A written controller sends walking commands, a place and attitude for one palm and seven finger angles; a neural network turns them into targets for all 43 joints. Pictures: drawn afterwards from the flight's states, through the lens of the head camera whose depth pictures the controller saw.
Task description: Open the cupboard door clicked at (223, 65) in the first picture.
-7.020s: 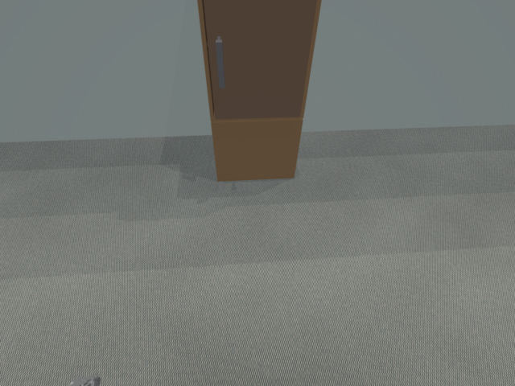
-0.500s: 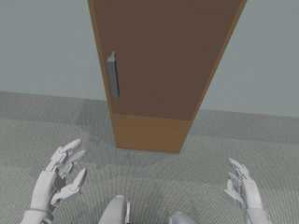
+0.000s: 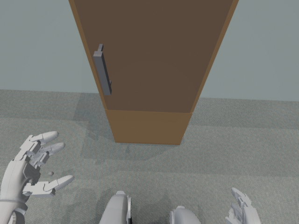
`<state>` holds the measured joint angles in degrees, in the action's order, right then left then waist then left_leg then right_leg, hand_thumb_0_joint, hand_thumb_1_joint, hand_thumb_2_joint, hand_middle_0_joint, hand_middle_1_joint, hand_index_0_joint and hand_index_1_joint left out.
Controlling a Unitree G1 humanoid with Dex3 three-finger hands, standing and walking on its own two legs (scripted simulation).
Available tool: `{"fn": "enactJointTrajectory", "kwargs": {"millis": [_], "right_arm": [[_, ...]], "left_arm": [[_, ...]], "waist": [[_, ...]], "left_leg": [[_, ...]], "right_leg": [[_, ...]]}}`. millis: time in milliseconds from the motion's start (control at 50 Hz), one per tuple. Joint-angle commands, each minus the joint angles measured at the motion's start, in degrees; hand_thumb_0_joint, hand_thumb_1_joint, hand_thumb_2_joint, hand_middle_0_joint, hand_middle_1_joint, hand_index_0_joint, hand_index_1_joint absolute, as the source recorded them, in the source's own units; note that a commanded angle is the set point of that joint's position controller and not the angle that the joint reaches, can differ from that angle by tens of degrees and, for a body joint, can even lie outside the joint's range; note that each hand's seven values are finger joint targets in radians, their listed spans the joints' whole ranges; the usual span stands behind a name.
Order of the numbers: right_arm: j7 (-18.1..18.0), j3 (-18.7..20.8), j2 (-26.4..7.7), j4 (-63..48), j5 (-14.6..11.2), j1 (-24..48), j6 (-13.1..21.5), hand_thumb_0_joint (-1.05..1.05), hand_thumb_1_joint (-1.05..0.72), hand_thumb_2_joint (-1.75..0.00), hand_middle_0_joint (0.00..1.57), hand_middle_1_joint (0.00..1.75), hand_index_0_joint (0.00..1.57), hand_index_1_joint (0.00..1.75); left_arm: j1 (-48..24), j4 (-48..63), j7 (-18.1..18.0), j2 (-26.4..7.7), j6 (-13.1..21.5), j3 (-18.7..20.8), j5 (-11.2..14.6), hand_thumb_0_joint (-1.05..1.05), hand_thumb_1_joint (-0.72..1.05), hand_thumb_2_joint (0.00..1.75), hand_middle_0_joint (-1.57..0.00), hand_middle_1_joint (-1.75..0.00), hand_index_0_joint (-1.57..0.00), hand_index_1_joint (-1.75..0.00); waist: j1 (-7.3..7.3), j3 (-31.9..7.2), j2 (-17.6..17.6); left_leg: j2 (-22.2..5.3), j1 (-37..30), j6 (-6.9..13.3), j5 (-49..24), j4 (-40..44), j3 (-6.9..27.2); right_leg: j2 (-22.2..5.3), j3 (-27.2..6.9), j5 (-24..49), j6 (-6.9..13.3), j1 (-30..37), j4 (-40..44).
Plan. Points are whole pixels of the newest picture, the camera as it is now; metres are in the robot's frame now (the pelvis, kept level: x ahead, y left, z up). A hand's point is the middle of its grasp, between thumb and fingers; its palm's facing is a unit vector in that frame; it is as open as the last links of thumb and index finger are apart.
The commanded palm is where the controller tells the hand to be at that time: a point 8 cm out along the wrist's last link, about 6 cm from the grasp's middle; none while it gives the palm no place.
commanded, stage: raise the hand with hooked fingers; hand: left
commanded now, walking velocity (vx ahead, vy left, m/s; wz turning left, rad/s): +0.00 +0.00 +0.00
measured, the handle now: (104, 71) +0.56 +0.19 +0.03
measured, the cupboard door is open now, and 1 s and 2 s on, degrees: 0 0 0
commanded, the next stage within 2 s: move the hooked fingers beside the handle in 1.22 s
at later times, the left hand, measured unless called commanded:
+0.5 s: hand (34, 164) +0.24 +0.29 +0.04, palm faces +0.02 -1.00 -0.06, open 13.8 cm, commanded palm +0.23 +0.34 +0.05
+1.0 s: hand (36, 151) +0.28 +0.30 +0.04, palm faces +0.02 -1.00 -0.06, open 14.0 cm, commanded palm +0.26 +0.34 +0.05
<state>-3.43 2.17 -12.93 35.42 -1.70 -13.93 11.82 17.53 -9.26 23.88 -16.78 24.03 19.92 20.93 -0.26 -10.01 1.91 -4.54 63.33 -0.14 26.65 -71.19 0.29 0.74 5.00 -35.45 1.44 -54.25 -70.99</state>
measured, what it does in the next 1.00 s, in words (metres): stands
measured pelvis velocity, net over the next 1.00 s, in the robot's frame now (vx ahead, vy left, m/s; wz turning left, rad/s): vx -0.01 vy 0.02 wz -0.01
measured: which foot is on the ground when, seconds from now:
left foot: down 0.00-1.00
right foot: down 0.00-1.00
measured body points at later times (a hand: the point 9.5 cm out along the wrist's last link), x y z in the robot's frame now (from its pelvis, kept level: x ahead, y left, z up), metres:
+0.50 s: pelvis -0.01 +0.03 +0.00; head +0.07 +0.06 +0.44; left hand +0.24 +0.34 +0.04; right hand +0.18 -0.21 -0.07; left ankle +0.07 +0.12 -0.63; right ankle -0.01 -0.11 -0.63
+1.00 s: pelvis -0.01 +0.02 +0.00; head +0.09 +0.05 +0.44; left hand +0.27 +0.35 +0.04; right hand +0.15 -0.24 -0.07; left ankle +0.07 +0.12 -0.63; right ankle -0.01 -0.11 -0.63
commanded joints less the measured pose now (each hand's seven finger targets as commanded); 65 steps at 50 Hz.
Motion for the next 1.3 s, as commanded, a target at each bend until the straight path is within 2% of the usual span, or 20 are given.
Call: {"fn": "enactJointTrajectory", "kwargs": {"millis": [0, 40, 80, 120, 180, 220, 300, 340, 360, 440, 580, 640, 720, 780, 860, 960, 1100, 1220, 1240, 1280], "right_arm": [[-0.6, 3.0, -8.8, -9.4, -0.1, 2.8, 3.6, 0.0, -0.9, -0.9, 0.2, 0.3, 0.2, 0.3], [-0.6, 2.9, -9.2, -9.7, -0.2, 2.6, 3.7, 0.0, -0.9, -0.9, 0.2, 0.3, 0.2, 0.3], [-0.7, 2.8, -9.6, -10.1, -0.1, 2.1, 3.5, 0.0, -0.9, -0.9, 0.2, 0.3, 0.2, 0.3], [-0.6, 2.6, -9.7, -10.3, -0.1, 2.0, 3.5, 0.0, -0.9, -0.9, 0.2, 0.3, 0.2, 0.3], [-0.5, 2.3, -10.0, -10.6, 0.0, 1.7, 2.9, 0.0, -0.9, -0.9, 0.2, 0.3, 0.2, 0.3], [-0.4, 2.1, -10.3, -10.9, -0.1, 1.5, 2.6, 0.0, -0.9, -0.9, 0.2, 0.3, 0.2, 0.3], [-0.5, 1.5, -11.0, -11.5, -0.1, 1.0, 2.1, 0.0, -0.9, -0.9, 0.2, 0.3, 0.2, 0.3], [-0.7, 1.3, -11.2, -11.7, -0.2, 0.8, 1.9, 0.0, -0.9, -0.9, 0.2, 0.3, 0.2, 0.3], [-0.8, 1.0, -11.3, -11.9, -0.1, 0.6, 2.0, 0.0, -0.9, -0.9, 0.2, 0.3, 0.2, 0.3], [-0.8, 0.8, -11.6, -12.0, 0.0, 0.3, 1.9, 0.0, -0.9, -0.9, 0.2, 0.3, 0.2, 0.3], [-0.7, 0.8, -12.1, -11.6, -0.1, -0.3, 1.8, 0.0, -0.9, -0.9, 0.2, 0.3, 0.2, 0.3], [-0.9, 0.9, -12.3, -11.4, -0.3, -0.9, 1.5, 0.0, -0.9, -0.9, 0.2, 0.3, 0.2, 0.3], [-0.9, 1.0, -12.5, -11.2, -0.3, -1.3, 1.4, 0.0, -0.9, -0.9, 0.2, 0.3, 0.2, 0.3], [-0.5, 1.2, -12.5, -11.7, -0.5, -1.7, 1.3, 0.0, -0.9, -0.9, 0.2, 0.3, 0.2, 0.3], [-0.5, 1.3, -12.5, -11.7, -0.4, -2.0, 1.0, 0.0, -0.9, -0.9, 0.2, 0.3, 0.2, 0.3], [-0.5, 1.3, -12.3, -11.7, -0.3, -1.9, 0.8, 0.0, -0.9, -0.9, 0.2, 0.3, 0.2, 0.3], [-0.6, 1.1, -12.1, -11.6, -0.4, -1.6, 0.2, 0.0, -0.9, -0.9, 0.2, 0.3, 0.2, 0.3], [-0.7, 0.9, -11.9, -11.5, -0.5, -1.3, 0.1, 0.0, -0.9, -0.9, 0.2, 0.3, 0.2, 0.3], [-0.8, 1.0, -11.9, -11.5, -0.5, -1.4, 0.0, 0.0, -0.9, -0.9, 0.2, 0.3, 0.2, 0.3], [-0.7, 0.8, -11.8, -11.5, -0.4, -1.4, 0.1, 0.0, -0.9, -0.9, 0.2, 0.3, 0.2, 0.3]], "left_arm": [[-2.2, 8.5, 0.3, -9.6, 5.4, 4.6, 1.1, 0.0, -0.15, 0.45, -0.27, -0.98, -0.27, -0.98], [-3.4, 10.1, 0.2, -10.4, 6.1, 4.4, 0.9, 0.0, -0.2, 0.43, -0.28, -1.0, -0.28, -1.0], [-4.9, 10.7, 0.0, -10.9, 6.1, 4.7, 0.9, 0.0, -0.24, 0.41, -0.28, -1.03, -0.28, -1.03], [-5.7, 11.8, -0.5, -11.9, 6.3, 5.3, 0.9, 0.0, -0.29, 0.39, -0.29, -1.07, -0.29, -1.07], [-6.4, 10.4, -0.7, -12.0, 5.6, 5.7, 0.9, 0.0, -0.36, 0.36, -0.29, -1.11, -0.29, -1.11], [-7.7, 9.7, -0.5, -12.2, 4.9, 5.3, 0.7, 0.0, -0.41, 0.34, -0.29, -1.14, -0.29, -1.14], [-11.2, 7.6, 0.7, -13.3, 3.1, 4.9, 0.3, 0.0, -0.5, 0.3, -0.3, -1.2, -0.3, -1.2], [-12.6, 6.0, 1.2, -13.6, 2.5, 5.1, 0.5, 0.0, -0.5, 0.3, -0.3, -1.2, -0.3, -1.2], [-14.3, 5.9, 1.5, -14.8, 2.3, 5.9, 0.5, 0.0, -0.5, 0.3, -0.3, -1.2, -0.3, -1.2], [-16.6, 4.5, 2.0, -16.1, 1.9, 6.9, 0.6, 0.0, -0.5, 0.3, -0.3, -1.2, -0.3, -1.2], [-20.3, 2.9, 3.4, -18.5, 1.6, 8.4, 0.7, 0.0, -0.5, 0.3, -0.3, -1.2, -0.3, -1.2], [-21.3, 0.0, 3.9, -19.3, 1.0, 9.4, 1.1, 0.0, -0.5, 0.3, -0.3, -1.2, -0.3, -1.2], [-23.0, -1.0, 4.6, -19.8, 0.9, 9.7, 1.4, 0.0, -0.5, 0.3, -0.3, -1.2, -0.3, -1.2], [-20.6, -1.2, 4.9, -19.1, 0.7, 9.1, 1.3, 0.0, -0.5, 0.3, -0.3, -1.2, -0.3, -1.2], [-21.1, -1.8, 4.4, -20.2, 0.9, 10.6, 2.0, 0.0, -0.5, 0.3, -0.3, -1.2, -0.3, -1.2], [-23.0, 0.8, 3.5, -20.5, 2.3, 10.2, 1.3, 0.0, -0.5, 0.3, -0.3, -1.2, -0.3, -1.2], [-22.1, -0.9, 4.0, -20.1, 1.8, 10.3, 1.6, 0.0, -0.5, 0.3, -0.3, -1.2, -0.3, -1.2], [-22.8, -1.3, 4.5, -19.6, 1.6, 9.4, 1.6, 0.0, -0.5, 0.3, -0.3, -1.2, -0.3, -1.2], [-22.7, -1.8, 4.4, -19.5, 1.5, 9.5, 1.5, 0.0, -0.5, 0.3, -0.3, -1.2, -0.3, -1.2], [-22.9, -1.4, 4.6, -20.1, 1.6, 10.1, 1.8, 0.0, -0.5, 0.3, -0.3, -1.2, -0.3, -1.2]], "waist": [[0.61, -13.6, -0.6], [0.76, -14.1, 2.1], [0.63, -14.6, 2.1], [0.91, -15.2, 4.6], [0.67, -14.8, 3.8], [0.38, -14.1, 5.5], [-0.24, -13.1, 5.9], [-0.42, -12.1, 4.5], [-0.11, -12.4, 6.3], [-0.31, -13.4, 5.2], [0.14, -15.8, 7.7], [-0.32, -14.6, 5.0], [-0.02, -15.7, 6.9], [0.21, -16.9, 6.0], [-0.06, -15.4, 3.3], [0.03, -16.6, 6.7], [-0.36, -16.6, 4.1], [-0.57, -15.9, 5.0], [-0.8, -15.4, 3.4], [-0.38, -16.7, 4.3]], "left_leg": [[3.0, -15.8, 2.1, -11.7, 7.1, 1.5], [2.9, -18.3, 2.1, -10.9, 8.6, 1.9], [2.7, -19.7, 2.1, -11.0, 9.2, 2.2], [2.7, -20.9, 1.9, -9.9, 10.3, 2.8], [2.7, -21.6, 1.7, -9.4, 10.9, 3.3], [2.7, -21.9, 1.6, -7.8, 11.7, 3.7], [2.5, -22.4, 1.3, -4.5, 12.9, 4.6], [2.6, -21.6, 1.5, -2.7, 13.2, 4.7], [2.6, -21.6, 1.4, -3.0, 13.0, 4.8], [2.5, -22.5, 1.3, -2.4, 13.5, 5.4], [2.3, -25.4, 0.9, -5.2, 13.4, 5.8], [2.3, -23.5, 1.1, -4.3, 13.3, 5.5], [2.3, -25.0, 1.0, -6.0, 13.3, 5.4], [2.3, -25.5, 1.2, -8.6, 12.8, 4.9], [2.6, -22.1, 1.6, -8.1, 11.8, 4.3], [2.4, -23.9, 1.4, -8.6, 11.8, 4.4], [2.6, -21.8, 1.9, -9.2, 10.6, 3.2], [2.7, -21.0, 2.0, -9.4, 9.7, 2.6], [2.7, -20.6, 2.1, -9.1, 9.7, 2.6], [2.7, -20.8, 2.1, -10.9, 9.2, 2.4]], "right_leg": [[0.7, -4.7, 14.0, -1.1, 2.9, 12.3], [1.0, -3.3, 12.2, -0.5, 1.3, 12.0], [1.4, -2.4, 12.3, -0.3, 0.7, 11.6], [1.4, -1.7, 11.1, -0.1, 0.2, 11.3], [1.7, -1.1, 11.1, 0.0, -0.2, 11.3], [1.7, -0.8, 10.3, 0.0, -1.0, 11.6], [1.8, -0.5, 8.6, 0.1, -2.2, 11.8], [1.9, -0.5, 7.7, 0.1, -2.0, 12.4], [2.0, -0.6, 7.9, 0.5, -2.1, 11.9], [1.9, -0.3, 7.7, 0.3, -2.5, 11.9], [1.9, -0.2, 8.9, 0.6, -3.4, 11.3], [1.9, -0.3, 8.7, 0.3, -3.1, 11.8], [1.8, -0.4, 9.4, 0.5, -3.3, 11.7], [1.9, -0.5, 10.7, 0.4, -2.6, 11.8], [2.1, -0.9, 10.7, 0.3, -1.4, 12.1], [2.0, -1.0, 10.8, 0.4, -2.1, 11.3], [2.0, -1.8, 11.6, 0.0, 0.0, 12.3], [1.9, -2.3, 11.8, 0.0, 0.0, 12.5], [2.0, -2.4, 11.7, -0.1, 0.2, 12.7], [2.0, -2.4, 13.4, 0.0, 1.0, 12.2]]}}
